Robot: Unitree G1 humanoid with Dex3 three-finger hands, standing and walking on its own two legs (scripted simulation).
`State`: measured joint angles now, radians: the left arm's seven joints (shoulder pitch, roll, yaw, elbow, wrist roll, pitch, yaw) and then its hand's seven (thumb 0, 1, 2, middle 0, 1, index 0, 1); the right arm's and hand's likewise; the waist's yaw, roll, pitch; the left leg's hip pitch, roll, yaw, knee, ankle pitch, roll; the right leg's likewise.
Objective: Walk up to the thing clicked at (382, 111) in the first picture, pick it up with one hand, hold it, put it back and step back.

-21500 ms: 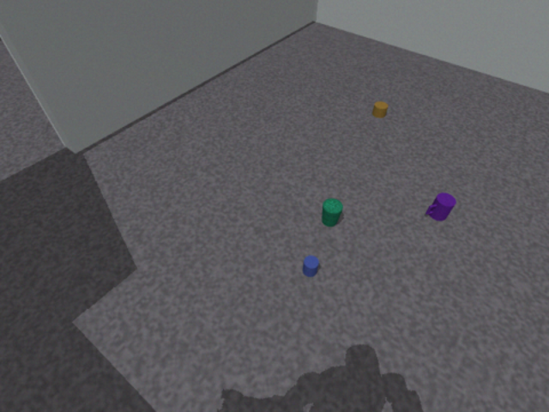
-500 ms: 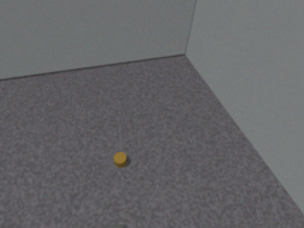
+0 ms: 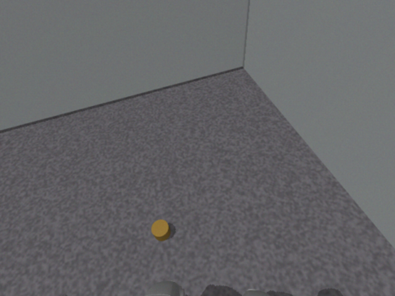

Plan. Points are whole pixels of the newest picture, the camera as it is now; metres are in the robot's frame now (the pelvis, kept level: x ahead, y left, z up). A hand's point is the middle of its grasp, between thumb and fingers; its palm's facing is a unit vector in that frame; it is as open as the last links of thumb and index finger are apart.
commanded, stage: walk up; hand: left
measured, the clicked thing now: (161, 230) +0.50 +0.26 -0.72
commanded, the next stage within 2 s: stand in 1.44 s
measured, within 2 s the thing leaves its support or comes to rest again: neither
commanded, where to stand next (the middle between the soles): +0.10 +0.03 m, yaw -1 degrees
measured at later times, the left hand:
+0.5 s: hand out of the picture +0.11 +0.29 -0.15, palm faces -0.02 -0.94 -0.34, open 7.3 cm
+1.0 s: hand out of the picture +0.13 +0.28 -0.13, palm faces -0.01 -0.94 -0.35, open 7.3 cm
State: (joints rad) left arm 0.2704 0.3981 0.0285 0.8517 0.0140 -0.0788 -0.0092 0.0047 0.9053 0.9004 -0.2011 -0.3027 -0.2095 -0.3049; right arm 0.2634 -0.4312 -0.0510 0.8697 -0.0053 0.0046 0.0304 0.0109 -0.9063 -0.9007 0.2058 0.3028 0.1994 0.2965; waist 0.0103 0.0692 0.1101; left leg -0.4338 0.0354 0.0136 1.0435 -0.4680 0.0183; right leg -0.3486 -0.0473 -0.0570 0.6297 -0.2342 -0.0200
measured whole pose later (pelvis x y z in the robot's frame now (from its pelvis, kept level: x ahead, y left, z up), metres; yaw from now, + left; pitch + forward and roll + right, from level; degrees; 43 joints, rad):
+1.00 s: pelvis +0.05 +0.03 +0.02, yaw +0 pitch -3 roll +0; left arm 0.06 0.35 0.01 1.17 0.01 -0.01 -0.01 0.01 0.91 0.90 -0.20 -0.30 -0.21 -0.30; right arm 0.06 -0.36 -0.01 1.18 0.00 0.00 0.02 0.01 -0.91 -0.90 0.21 0.30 0.20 0.30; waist 0.00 0.01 0.05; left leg -0.16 0.04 0.03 0.36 -0.15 -0.02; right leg -0.14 -0.05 -0.03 0.36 -0.16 0.04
